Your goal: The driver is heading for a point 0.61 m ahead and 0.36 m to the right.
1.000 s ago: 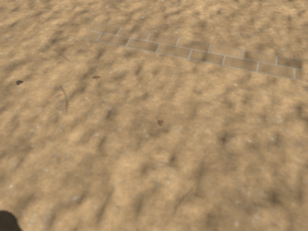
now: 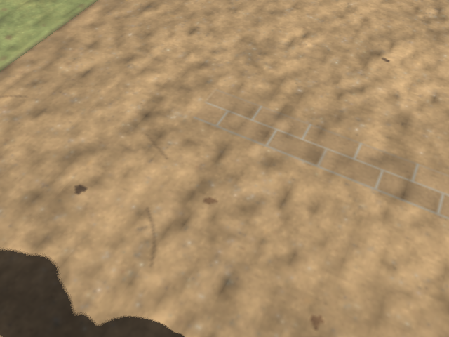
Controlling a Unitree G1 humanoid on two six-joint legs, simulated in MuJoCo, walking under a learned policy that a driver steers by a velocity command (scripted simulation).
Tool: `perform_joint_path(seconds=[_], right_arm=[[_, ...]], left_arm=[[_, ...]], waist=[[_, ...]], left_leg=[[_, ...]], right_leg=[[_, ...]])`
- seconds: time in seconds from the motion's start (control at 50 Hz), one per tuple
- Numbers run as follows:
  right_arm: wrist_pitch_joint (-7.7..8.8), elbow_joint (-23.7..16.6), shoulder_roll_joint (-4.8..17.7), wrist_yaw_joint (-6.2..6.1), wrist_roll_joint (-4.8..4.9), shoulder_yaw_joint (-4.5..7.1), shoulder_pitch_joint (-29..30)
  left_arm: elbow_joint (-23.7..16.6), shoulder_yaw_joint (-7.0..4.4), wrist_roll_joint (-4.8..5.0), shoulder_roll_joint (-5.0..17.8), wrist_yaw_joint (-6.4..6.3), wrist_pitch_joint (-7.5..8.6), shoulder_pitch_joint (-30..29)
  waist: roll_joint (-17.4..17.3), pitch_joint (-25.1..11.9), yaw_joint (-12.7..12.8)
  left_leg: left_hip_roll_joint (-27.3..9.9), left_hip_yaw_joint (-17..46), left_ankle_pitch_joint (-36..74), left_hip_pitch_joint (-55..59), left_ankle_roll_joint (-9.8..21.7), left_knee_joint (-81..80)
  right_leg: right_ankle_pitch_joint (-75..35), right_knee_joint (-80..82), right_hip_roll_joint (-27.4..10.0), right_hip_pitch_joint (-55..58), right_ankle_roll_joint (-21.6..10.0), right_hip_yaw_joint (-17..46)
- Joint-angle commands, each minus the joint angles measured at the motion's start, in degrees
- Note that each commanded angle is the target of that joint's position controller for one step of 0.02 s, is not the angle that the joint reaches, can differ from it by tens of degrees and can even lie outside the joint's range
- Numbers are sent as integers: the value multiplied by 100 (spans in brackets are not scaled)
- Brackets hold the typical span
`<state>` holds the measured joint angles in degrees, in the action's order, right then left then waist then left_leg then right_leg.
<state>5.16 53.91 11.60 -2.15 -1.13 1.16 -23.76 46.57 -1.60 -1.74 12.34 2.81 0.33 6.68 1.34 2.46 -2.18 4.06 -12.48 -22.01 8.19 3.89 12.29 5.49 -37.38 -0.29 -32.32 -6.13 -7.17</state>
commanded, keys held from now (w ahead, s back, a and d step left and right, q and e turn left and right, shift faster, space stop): w+e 1.00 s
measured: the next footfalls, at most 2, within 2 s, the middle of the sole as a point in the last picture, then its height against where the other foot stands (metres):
right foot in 0.06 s outside the picture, level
left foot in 0.54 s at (208, 321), level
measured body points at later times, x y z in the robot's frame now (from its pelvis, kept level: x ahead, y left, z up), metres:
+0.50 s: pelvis +0.28 -0.01 +0.01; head +0.32 -0.03 +0.45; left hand +0.33 +0.27 -0.12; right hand +0.44 -0.28 -0.08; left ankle +0.47 +0.07 -0.70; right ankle +0.13 -0.06 -0.73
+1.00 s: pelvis +0.51 -0.09 +0.01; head +0.54 -0.11 +0.46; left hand +0.82 -0.03 -0.08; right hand +0.35 -0.31 -0.12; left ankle +0.47 +0.06 -0.73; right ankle +0.57 -0.27 -0.69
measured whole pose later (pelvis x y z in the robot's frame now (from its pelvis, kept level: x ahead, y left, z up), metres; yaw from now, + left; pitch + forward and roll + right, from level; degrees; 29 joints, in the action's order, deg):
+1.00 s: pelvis +0.51 -0.09 +0.01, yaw -36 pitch +2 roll +2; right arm 4.6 48.6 14.5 -0.2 -1.2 2.6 -23.7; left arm 38.1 -2.3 -2.3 14.7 4.7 -0.7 4.2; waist 2.1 2.0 -3.8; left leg -0.7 -14.2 -18.6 2.6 -0.4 14.8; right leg 5.6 -41.4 -3.5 -35.6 -3.9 -2.8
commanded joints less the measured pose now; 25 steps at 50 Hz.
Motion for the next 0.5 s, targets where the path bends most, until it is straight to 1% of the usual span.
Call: perform_joint_path(seconds=[0.02, 0.04, 0.06, 0.08, 0.1, 0.12, 0.14, 0.16, 0.18, 0.2, 0.22, 0.26, 0.3, 0.34, 0.38, 0.42, 0.44, 0.46, 0.48, 0.5], right_arm=[[-40, -155, 1136, -111, -37, 239, -93], [-74, -213, 1206, -96, -47, 262, 22], [-62, -377, 1215, -48, 1, 265, 324], [-7, -716, 473, 89, 21, 130, 63], [69, -922, 832, 149, -28, 190, 549], [162, -1087, 836, 196, 15, 164, 894], [213, -1092, 891, 211, 48, 170, 888], [167, -1050, 866, 206, 7, 178, 859], [49, -1061, 809, 220, -89, 158, 756], [-68, -1062, 742, 243, -147, 144, 679], [-159, -1104, 689, 260, -176, 130, 703], [-249, -1268, 628, 279, -171, 102, 1025], [-265, -1476, 614, 297, -151, 78, 1574], [-256, -1628, 591, 320, -119, 45, 2037], [-233, -1759, 604, 340, -87, 19, 2429], [-192, -1882, 650, 343, -61, 2, 2729], [-165, -1940, 688, 342, -50, 1, 2817], [-139, -1969, 750, 337, -43, 10, 2784], [-112, -1936, 833, 326, -36, 33, 2575], [-85, -1828, 945, 298, -27, 76, 2174]], left_arm=[[-172, -167, -16, 543, -57, 74, 737], [20, -268, -44, 731, -86, 114, 1393], [199, -412, -108, 1040, -146, 145, 2136], [152, -578, -104, 1675, -225, 106, 1964], [127, -596, 144, 1649, -203, 68, 1955], [99, -544, 157, 1433, -239, 51, 1612], [73, -458, 142, 1079, -242, 48, 1354], [30, -403, 123, 897, -255, 80, 1123], [9, -356, 147, 788, -282, 126, 1016], [-1, -344, 162, 817, -278, 188, 1027], [16, -361, 175, 911, -265, 254, 1108], [42, -404, 181, 1092, -254, 318, 1276], [63, -408, 191, 1097, -255, 309, 1504], [72, -419, 194, 1107, -255, 279, 1744], [72, -434, 174, 1148, -272, 255, 1975], [40, -444, 127, 1188, -292, 238, 2105], [9, -451, 102, 1219, -309, 235, 2113], [-39, -461, 84, 1260, -333, 240, 2050], [-108, -475, 73, 1315, -355, 248, 1885], [-190, -490, 63, 1385, -356, 263, 1654]], waist=[[-813, -354, 531], [-751, -687, 846], [-347, -1030, 1325], [1064, -1251, 766], [445, -1527, 946], [111, -698, 773], [-280, -266, 527], [-469, -1, 293], [-416, 7, 130], [-311, -64, 60], [-250, -104, 33], [-106, -80, 74], [55, -8, 259], [204, -46, 482], [265, -91, 677], [283, -97, 799], [297, -96, 810], [321, -106, 745], [350, -137, 594], [382, -240, 373]], left_leg=[[-1778, 89, 7927, -20, 3, 1953], [-1765, 84, 7305, -394, 37, 3008], [-1505, -19, 5561, -1461, 21, 4665], [-330, 110, -254, -4079, -226, 6817], [-100, 1456, -640, -5006, -191, 7509], [-530, 1680, 11, -5337, -158, 7111], [-711, 1578, 352, -5079, -185, 6571], [-844, 1547, 435, -4783, -252, 6144], [-905, 1539, 459, -4470, -369, 5871], [-934, 1496, 465, -4271, -455, 5633], [-924, 1405, 485, -4223, -528, 5432], [-930, 1258, 808, -4298, -646, 4867], [-906, 1177, 1316, -4461, -712, 4167], [-814, 1163, 1801, -4491, -715, 3497], [-707, 1177, 2056, -4541, -690, 3007], [-593, 1202, 2069, -4544, -639, 2635], [-549, 1246, 2010, -4476, -597, 2459], [-518, 1327, 1918, -4279, -540, 2251], [-470, 1386, 1766, -3876, -469, 2014], [-359, 1383, 1527, -3216, -377, 1822]], right_leg=[[776, 171, 555, 962, -413, -316], [848, 540, 635, 1811, -591, -117], [923, 1085, 126, 3048, -916, 708], [399, 1177, -1622, 4711, -1766, 3494], [566, 1898, -1888, 4873, -2186, 4945], [568, 2160, -1816, 4170, -1932, 4116], [171, 2340, -1601, 3424, -1638, 3591], [-379, 2405, -1290, 2871, -1380, 3106], [-797, 2476, -1026, 2514, -1266, 2727], [-1132, 2507, -880, 2329, -1209, 2488], [-1539, 2505, -761, 2232, -1194, 2330], [-1844, 2552, -562, 2099, -1098, 2115], [-1882, 2528, -410, 2160, -916, 2056], [-1869, 2411, -321, 2385, -741, 2079], [-1906, 2266, -361, 2716, -680, 2224], [-2024, 2079, -465, 3010, -673, 2421], [-2076, 1974, -539, 3119, -657, 2542], [-2092, 1865, -615, 3167, -601, 2675], [-2124, 1738, -657, 3086, -506, 2765], [-2422, 1479, -636, 2887, -388, 2791]])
